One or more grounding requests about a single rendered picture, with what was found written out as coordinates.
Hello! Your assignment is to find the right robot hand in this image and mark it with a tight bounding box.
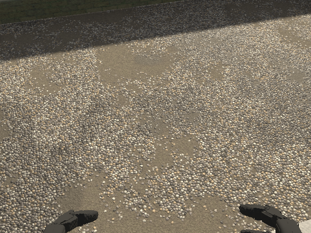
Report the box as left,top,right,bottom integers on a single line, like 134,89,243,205
239,204,302,233

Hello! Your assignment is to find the left robot hand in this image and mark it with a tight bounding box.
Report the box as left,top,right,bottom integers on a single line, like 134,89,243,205
42,210,98,233

